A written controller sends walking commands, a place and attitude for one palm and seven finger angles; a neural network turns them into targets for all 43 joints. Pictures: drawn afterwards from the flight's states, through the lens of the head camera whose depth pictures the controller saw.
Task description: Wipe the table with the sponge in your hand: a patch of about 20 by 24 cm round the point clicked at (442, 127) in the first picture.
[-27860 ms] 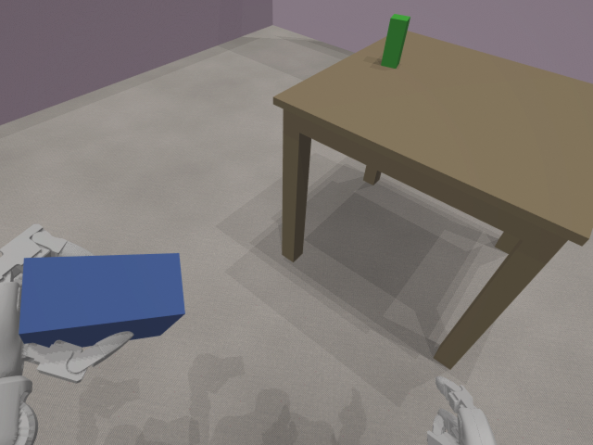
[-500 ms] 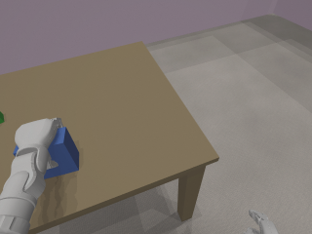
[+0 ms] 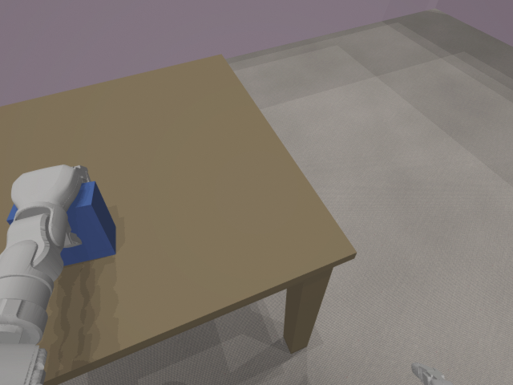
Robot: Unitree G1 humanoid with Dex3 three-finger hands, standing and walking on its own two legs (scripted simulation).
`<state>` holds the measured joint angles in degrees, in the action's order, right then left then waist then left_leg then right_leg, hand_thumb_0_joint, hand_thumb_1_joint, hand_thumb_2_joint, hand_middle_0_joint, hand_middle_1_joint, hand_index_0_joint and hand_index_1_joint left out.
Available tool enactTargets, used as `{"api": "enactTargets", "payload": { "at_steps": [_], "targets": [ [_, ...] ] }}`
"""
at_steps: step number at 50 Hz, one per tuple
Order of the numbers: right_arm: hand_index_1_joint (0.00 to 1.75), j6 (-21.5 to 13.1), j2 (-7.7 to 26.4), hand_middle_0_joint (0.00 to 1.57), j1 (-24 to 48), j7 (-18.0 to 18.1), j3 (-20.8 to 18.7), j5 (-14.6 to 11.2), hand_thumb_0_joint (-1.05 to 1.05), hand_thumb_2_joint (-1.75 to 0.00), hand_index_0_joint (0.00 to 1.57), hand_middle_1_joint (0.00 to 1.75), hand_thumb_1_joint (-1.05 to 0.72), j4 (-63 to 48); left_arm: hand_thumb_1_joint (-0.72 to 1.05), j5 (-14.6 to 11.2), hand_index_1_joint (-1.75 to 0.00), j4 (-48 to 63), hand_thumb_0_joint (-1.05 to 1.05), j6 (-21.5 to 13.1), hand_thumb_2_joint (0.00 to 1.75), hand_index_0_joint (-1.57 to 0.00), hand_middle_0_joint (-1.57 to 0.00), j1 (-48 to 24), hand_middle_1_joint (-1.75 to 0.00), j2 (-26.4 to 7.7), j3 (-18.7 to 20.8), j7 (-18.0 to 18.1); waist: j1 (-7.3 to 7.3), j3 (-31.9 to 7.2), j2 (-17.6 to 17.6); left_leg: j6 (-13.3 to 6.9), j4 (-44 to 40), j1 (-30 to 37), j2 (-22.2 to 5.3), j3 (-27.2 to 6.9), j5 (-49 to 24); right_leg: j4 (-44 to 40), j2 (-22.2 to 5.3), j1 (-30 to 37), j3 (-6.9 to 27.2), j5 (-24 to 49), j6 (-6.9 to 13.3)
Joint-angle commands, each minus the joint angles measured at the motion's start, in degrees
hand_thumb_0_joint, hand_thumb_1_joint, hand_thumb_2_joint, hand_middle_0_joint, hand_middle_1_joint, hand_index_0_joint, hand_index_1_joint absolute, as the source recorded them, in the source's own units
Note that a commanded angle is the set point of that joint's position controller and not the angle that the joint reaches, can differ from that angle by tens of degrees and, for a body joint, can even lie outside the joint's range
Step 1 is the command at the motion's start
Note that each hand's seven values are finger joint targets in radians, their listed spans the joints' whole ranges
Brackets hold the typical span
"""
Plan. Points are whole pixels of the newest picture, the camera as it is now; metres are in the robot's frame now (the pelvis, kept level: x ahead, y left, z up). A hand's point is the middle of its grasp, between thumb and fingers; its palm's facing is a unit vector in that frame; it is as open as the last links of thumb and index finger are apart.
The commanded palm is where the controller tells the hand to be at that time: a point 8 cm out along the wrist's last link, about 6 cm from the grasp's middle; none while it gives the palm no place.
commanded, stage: wipe forward along the first lane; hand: left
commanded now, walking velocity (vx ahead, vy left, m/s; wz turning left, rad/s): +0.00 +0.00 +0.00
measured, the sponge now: (74, 234) +0.34 +0.36 +0.02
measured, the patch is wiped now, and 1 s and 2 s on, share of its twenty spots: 0.45 0.55 0.65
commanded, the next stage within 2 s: slide across to the middle lane in 0.30 s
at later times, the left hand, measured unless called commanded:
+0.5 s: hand (67, 181) +0.41 +0.38 +0.07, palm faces -0.15 +0.03 -0.99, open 10.0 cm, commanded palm +0.39 +0.36 +0.11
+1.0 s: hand (92, 175) +0.43 +0.34 +0.07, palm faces -0.07 -0.02 -1.00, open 10.0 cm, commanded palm +0.41 +0.31 +0.12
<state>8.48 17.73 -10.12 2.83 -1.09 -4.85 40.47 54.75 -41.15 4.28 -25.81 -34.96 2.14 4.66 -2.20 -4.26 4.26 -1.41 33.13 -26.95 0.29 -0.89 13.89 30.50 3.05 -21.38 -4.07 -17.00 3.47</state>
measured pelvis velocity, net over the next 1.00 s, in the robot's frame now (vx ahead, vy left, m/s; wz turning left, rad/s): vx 0.03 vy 0.04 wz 0.03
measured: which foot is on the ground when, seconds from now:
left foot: down 0.00-1.00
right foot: down 0.00-1.00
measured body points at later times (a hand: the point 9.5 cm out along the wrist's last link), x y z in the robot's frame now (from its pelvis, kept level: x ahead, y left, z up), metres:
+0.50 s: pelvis +0.01 +0.02 +0.00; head +0.07 +0.01 +0.44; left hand +0.42 +0.37 +0.12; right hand +0.09 -0.26 -0.13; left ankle +0.03 +0.11 -0.73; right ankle -0.02 -0.08 -0.73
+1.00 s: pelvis +0.03 +0.04 +0.01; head +0.07 +0.03 +0.45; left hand +0.43 +0.33 +0.13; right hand +0.19 -0.20 -0.12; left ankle +0.03 +0.11 -0.73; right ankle -0.02 -0.08 -0.73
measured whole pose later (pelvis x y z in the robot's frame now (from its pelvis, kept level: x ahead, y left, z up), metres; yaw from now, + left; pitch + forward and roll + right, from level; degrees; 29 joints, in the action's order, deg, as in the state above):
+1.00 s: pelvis +0.03 +0.04 +0.01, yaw +1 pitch +9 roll -2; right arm 9.8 15.2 -6.8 1.1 -0.6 -4.6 40.9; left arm 54.7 -44.8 13.7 -37.9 -27.7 -8.7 7.2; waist -1.9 -4.3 3.3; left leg -4.1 29.8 -24.5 3.7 -1.0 14.0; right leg 26.2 -0.1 -17.9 -4.1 -17.0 0.9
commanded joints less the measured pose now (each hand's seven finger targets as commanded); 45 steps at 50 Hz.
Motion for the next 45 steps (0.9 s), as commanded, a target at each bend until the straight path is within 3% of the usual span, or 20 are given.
{"api": "enactTargets", "payload": {
  "at_steps": [1, 2, 5, 7, 8, 10, 12, 15, 17, 20, 24, 27, 29, 30, 33, 35, 37, 39, 44, 45],
  "targets": [
    [0.30, -1.75, 8.02, 0.20, 2.01, -0.10, -2.57, -0.14, 0.00, -0.90, 0.20, 0.30, -0.90, -6.32, 0.10, 2.38, -1.60, 0.71, 0.00, 0.61, 1.30, -1.20, -1.20, -14.90, -1.60, -13.31, 2.18, 2.29, 2.32, -11.35, -6.38, -3.32, -1.63, 5.55, 1.70, 0.29, -6.68, -5.60, -1.54, 3.50, 5.14, 13.71, -0.44],
    [0.30, -1.80, 8.04, 0.20, 2.31, -0.01, -2.48, -0.30, 0.00, -0.90, 0.20, 0.30, -0.90, -6.28, 0.10, 2.33, -1.60, 0.24, 0.00, 0.25, 1.30, -1.20, -1.20, -15.63, -1.60, -15.29, 4.04, 2.35, 1.77, -11.47, -6.07, -3.30, -1.96, 5.35, 1.60, -0.06, -6.87, -5.49, -1.35, 3.36, 5.31, 13.16, -0.07],
    [0.30, -1.55, 8.51, 0.20, 0.68, 0.01, -2.56, -0.16, 0.00, -0.90, 0.20, 0.30, -0.90, -5.52, 0.10, 2.80, -1.60, -2.89, 0.00, -0.03, 1.30, -1.20, -1.20, -18.47, -1.60, -16.22, 3.55, 2.70, 2.84, -11.44, -7.61, -3.42, -1.61, 4.39, 1.57, 0.20, -6.14, -5.40, -1.47, 3.24, 5.02, 13.14, -0.55],
    [0.30, -1.44, 8.59, 0.20, 0.95, 0.07, -2.39, -0.29, 0.00, -0.90, 0.20, 0.30, -0.90, -5.63, 0.10, 2.79, -1.60, -3.27, 0.00, -0.49, 1.30, -1.20, -1.20, -19.44, -1.60, -18.61, 5.31, 2.76, 2.08, -12.66, -5.81, -3.35, -1.95, 4.49, 1.61, -0.05, -6.71, -5.37, -1.36, 3.78, 5.42, 13.24, -0.14],
    [0.30, -1.28, 8.63, 0.20, -0.02, 0.09, -2.43, -0.23, 0.00, -0.90, 0.20, 0.30, -0.90, -5.26, 0.10, 3.24, -1.60, -4.92, 0.00, -0.39, 1.30, -1.20, -1.20, -21.25, -1.60, -17.67, 3.50, 2.73, 3.24, -11.81, -5.82, -3.45, -1.61, 4.52, 1.59, 0.06, -6.22, -5.29, -1.41, 2.90, 4.90, 12.49, -0.42],
    [0.30, -1.19, 8.69, 0.20, -0.55, -0.14, -2.28, -0.32, 0.00, -0.90, 0.20, 0.30, -0.90, -5.06, 0.10, 3.87, -1.60, -6.21, 0.00, -0.33, 1.30, -1.20, -1.20, -23.97, -1.60, -17.33, 2.20, 2.64, 3.71, -11.10, -4.26, -3.33, -1.90, 4.53, 1.42, -0.23, -5.31, -5.40, -1.25, 1.04, 4.37, 10.24, -0.33],
    [0.30, -1.19, 8.83, 0.20, -0.75, -0.13, -2.26, -0.33, 0.00, -0.90, 0.20, 0.30, -0.90, -4.91, 0.10, 4.28, -1.60, -7.65, 0.00, -0.56, 1.30, -1.20, -1.20, -24.44, -1.60, -19.25, 3.87, 2.48, 3.10, -11.76, -3.29, -3.29, -2.11, 5.04, 1.24, -0.75, -6.37, -5.29, -0.99, 0.58, 4.42, 10.00, 0.21],
    [0.30, -0.98, 8.88, 0.20, -2.43, -0.29, -2.37, -0.19, 0.00, -0.90, 0.20, 0.30, -0.90, -4.72, 0.10, 4.67, -1.60, -9.04, 0.00, -0.79, 1.30, -1.20, -1.20, -27.22, -1.60, -18.21, 1.79, 2.35, 4.16, -12.83, -2.98, -3.32, -1.50, 5.57, 1.06, -0.82, -6.23, -5.21, -0.95, -0.21, 4.02, 9.57, -0.04],
    [0.30, -0.98, 9.14, 0.20, -2.49, -0.10, -2.23, -0.14, 0.00, -0.90, 0.20, 0.30, -0.90, -4.70, 0.10, 4.85, -1.60, -9.58, 0.00, -1.42, 1.30, -1.20, -1.20, -28.14, -1.60, -20.34, 3.54, 2.16, 3.83, -14.01, -2.63, -3.22, -1.67, 5.72, 0.81, -1.37, -7.59, -4.77, -0.72, -0.50, 4.11, 10.14, 0.37],
    [0.30, -0.66, 8.97, 0.20, -4.13, -0.43, -2.76, 0.09, 0.00, -0.90, 0.20, 0.30, -0.90, -4.65, 0.10, 4.74, -1.60, -10.39, 0.00, -2.03, 1.30, -1.20, -1.20, -27.54, -1.60, -17.60, 1.57, 2.41, 4.26, -15.93, -3.46, -3.18, -0.64, 6.70, 0.70, -1.09, -9.92, -4.16, -0.60, -0.20, 3.64, 12.73, 0.14],
    [0.30, -0.47, 8.25, 0.20, -4.18, -0.91, -3.76, 0.34, 0.00, -0.90, 0.20, 0.30, -0.90, -4.90, 0.10, 3.02, -1.60, -3.77, 0.00, -3.33, 1.30, -1.20, -1.20, -26.50, -1.60, -13.06, 0.01, 2.95, 3.47, -21.18, -1.58, -2.83, -0.21, 13.22, -0.04, -1.92, -16.56, -3.88, -0.22, 0.49, 3.37, 16.02, 0.49],
    [0.30, -0.51, 7.98, 0.20, -2.08, -1.15, -3.81, -0.04, 0.00, -0.90, 0.20, 0.30, -0.90, -5.16, 0.10, 0.04, -1.60, 0.63, 0.00, -2.93, 1.30, -1.20, -1.20, -24.41, -1.60, -11.56, 1.21, 3.84, 2.60, -21.15, -1.94, -2.47, -1.19, 15.17, -0.49, -2.50, -19.90, -4.42, -0.15, 1.70, 3.21, 18.16, 0.75],
    [0.30, -0.42, 8.04, 0.20, -1.71, -1.36, -3.97, -0.22, 0.00, -0.90, 0.20, 0.30, -0.90, -4.70, 0.10, -1.41, -1.60, 1.32, 0.00, -1.64, 1.30, -1.20, -1.20, -23.12, -1.60, -10.48, 0.76, 4.61, 2.97, -18.98, -2.80, -2.35, -1.84, 15.26, -0.52, -2.62, -19.34, -4.99, -0.23, 2.03, 2.74, 17.66, 0.31],
    [0.30, -0.38, 7.90, 0.20, -0.90, -1.46, -3.83, -0.41, 0.00, -0.90, 0.20, 0.30, -0.90, -4.64, 0.10, -1.50, -1.60, 1.80, 0.00, -0.72, 1.30, -1.20, -1.20, -24.11, -1.60, -8.66, -1.05, 4.72, 3.45, -17.88, -3.53, -2.40, -2.42, 15.51, -0.55, -2.68, -18.46, -5.46, -0.34, 1.64, 2.58, 16.59, 0.09],
    [0.30, -0.43, 7.89, 0.20, 0.48, -1.80, -3.48, -0.38, 0.00, -0.90, 0.20, 0.30, -0.90, -3.90, 0.10, -0.29, -1.60, 2.67, 0.00, 2.40, 1.30, -1.20, -1.20, -26.40, -1.60, -7.86, -2.62, 5.10, 3.40, -14.86, -1.02, -1.84, -3.87, 17.54, -0.78, -3.85, -18.75, -5.71, -0.31, -0.38, 1.84, 13.81, 0.68],
    [0.30, -0.30, 7.54, 0.20, 1.08, -2.07, -3.21, -0.31, 0.00, -0.90, 0.20, 0.30, -0.90, -4.25, 0.10, 0.44, -1.60, 3.71, 0.00, 4.32, 1.30, -1.20, -1.20, -27.38, -1.60, -5.74, -4.84, 4.88, 3.56, -14.89, 0.05, -1.24, -4.44, 18.66, -0.91, -4.47, -19.06, -5.94, -0.30, -0.80, 1.53, 12.81, 0.80],
    [0.30, -0.21, 7.69, 0.20, 2.16, -1.95, -3.00, -0.23, 0.00, -0.90, 0.20, 0.30, -0.90, -4.20, 0.10, 0.51, -1.60, 3.80, 0.00, 5.61, 1.30, -1.20, -1.20, -27.59, -1.60, -6.66, -3.57, 4.68, 3.09, -14.94, 0.44, -0.74, -5.04, 19.41, -1.02, -5.06, -19.66, -6.04, -0.35, -0.53, 1.62, 12.51, 1.17],
    [0.30, -0.16, 7.16, 0.20, 1.95, -1.93, -2.93, -0.16, 0.00, -0.90, 0.20, 0.30, -0.90, -4.44, 0.10, 0.03, -1.60, 4.12, 0.00, 6.45, 1.30, -1.20, -1.20, -28.31, -1.60, -3.22, -6.46, 4.27, 3.80, -16.02, -1.11, -0.85, -4.84, 20.32, -0.89, -4.93, -19.22, -6.38, -0.41, 0.07, 1.53, 12.74, 0.86],
    [0.30, -0.30, 6.86, 0.20, 2.54, -1.54, -2.49, -0.01, 0.00, -0.90, 0.20, 0.30, -0.90, -4.48, 0.10, 0.08, -1.60, 4.08, 0.00, 7.61, 1.30, -1.20, -1.20, -31.37, -1.60, -0.88, -8.57, 3.28, 4.29, -16.79, -2.39, -0.40, -4.96, 21.81, -0.88, -5.70, -20.25, -6.35, -0.51, -0.09, 1.22, 13.15, 0.92],
    [0.30, -0.27, 6.61, 0.20, 2.90, -1.51, -2.43, -0.03, 0.00, -0.90, 0.20, 0.30, -0.90, -4.74, 0.10, -0.06, -1.60, 5.01, 0.00, 7.71, 1.30, -1.20, -1.20, -32.56, -1.60, 1.14, -10.32, 3.03, 4.61, -17.09, -2.25, -0.46, -4.73, 22.38, -0.80, -5.46, -20.60, -6.52, -0.60, -0.20, 1.36, 13.59, 0.80]
  ]
}}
